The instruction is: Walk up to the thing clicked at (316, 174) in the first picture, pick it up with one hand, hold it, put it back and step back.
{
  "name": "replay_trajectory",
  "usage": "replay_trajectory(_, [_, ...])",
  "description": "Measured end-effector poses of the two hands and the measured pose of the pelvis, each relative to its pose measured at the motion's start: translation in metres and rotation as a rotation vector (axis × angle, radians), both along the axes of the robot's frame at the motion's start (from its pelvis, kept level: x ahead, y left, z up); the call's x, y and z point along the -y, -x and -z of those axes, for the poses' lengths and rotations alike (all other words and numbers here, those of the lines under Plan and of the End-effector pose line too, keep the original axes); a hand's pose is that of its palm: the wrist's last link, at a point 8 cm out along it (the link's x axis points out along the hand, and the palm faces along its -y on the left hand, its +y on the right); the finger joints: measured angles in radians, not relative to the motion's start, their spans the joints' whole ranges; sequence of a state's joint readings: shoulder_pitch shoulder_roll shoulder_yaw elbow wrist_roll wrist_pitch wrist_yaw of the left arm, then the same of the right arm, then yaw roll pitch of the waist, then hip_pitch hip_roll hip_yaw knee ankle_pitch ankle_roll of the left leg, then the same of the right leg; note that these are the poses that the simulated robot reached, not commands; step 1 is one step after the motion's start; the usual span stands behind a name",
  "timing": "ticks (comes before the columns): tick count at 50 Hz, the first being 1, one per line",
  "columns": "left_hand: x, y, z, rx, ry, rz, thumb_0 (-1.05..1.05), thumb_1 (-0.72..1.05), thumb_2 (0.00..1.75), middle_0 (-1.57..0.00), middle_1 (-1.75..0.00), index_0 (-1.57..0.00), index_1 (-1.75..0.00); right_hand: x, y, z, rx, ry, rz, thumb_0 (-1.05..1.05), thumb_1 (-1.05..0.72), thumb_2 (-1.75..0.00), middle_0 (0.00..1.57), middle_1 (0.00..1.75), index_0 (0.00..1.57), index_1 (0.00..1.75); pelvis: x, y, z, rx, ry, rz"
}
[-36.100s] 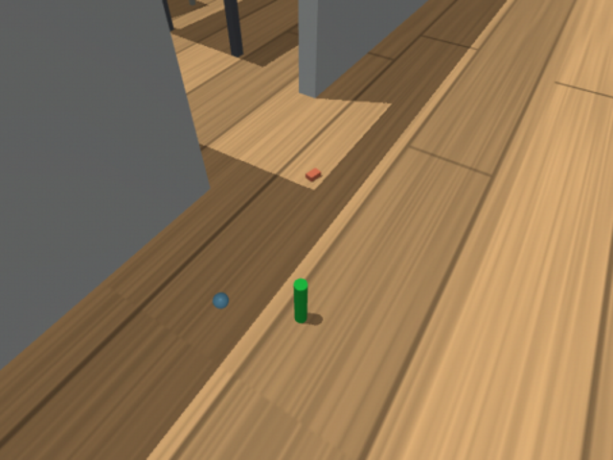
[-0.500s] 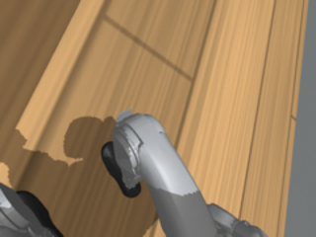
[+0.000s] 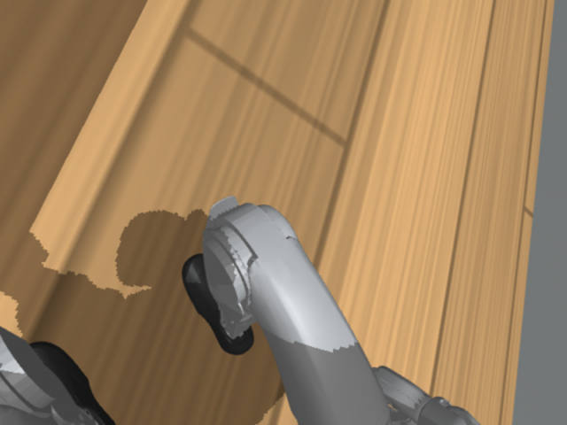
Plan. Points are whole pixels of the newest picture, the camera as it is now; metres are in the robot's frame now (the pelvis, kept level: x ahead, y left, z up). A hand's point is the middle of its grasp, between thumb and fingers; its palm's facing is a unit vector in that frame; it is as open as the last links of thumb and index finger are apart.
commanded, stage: close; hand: left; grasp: from above
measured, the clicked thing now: out of the picture +0.45 +0.37 -0.31
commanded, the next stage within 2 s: settle in 0.86 s
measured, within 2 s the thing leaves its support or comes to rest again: leaves its support in 1.26 s
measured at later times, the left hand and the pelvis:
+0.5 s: hand out of the picture +0.45 +0.35 -0.27, palm faces -0.26 -0.35 -0.90, open 8.5 cm; pelvis +0.00 +0.00 +0.00, yaw +0 degrees
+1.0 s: hand out of the picture +0.45 +0.35 -0.27, palm faces -0.27 -0.34 -0.90, open 7.4 cm; pelvis +0.00 +0.00 +0.00, yaw +0 degrees
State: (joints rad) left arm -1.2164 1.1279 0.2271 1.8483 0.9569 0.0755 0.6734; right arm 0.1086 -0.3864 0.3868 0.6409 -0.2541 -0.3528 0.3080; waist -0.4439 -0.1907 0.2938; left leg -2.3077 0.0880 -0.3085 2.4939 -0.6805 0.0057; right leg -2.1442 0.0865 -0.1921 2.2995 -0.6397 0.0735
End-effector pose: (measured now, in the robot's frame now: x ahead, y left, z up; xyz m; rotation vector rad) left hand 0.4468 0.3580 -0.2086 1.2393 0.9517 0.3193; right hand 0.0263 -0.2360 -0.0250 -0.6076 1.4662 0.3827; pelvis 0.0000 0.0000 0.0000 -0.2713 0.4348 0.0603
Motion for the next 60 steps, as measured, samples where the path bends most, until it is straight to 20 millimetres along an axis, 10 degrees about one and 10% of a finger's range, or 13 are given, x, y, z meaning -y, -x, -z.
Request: replay_trajectory(60, [-0.0031,-0.0003,-0.0010,0.002,0.003,-0.017,0.01,0.37,0.27,-0.80,-0.51,-0.87,-0.47,0.0007,0.0010,0.0011,-0.002,-0.004,0.011,0.01,-0.92,-0.90,0.19,0.30,0.20,0.30,0.0007,-0.0002,0.0001,-0.003,-0.005,0.000])
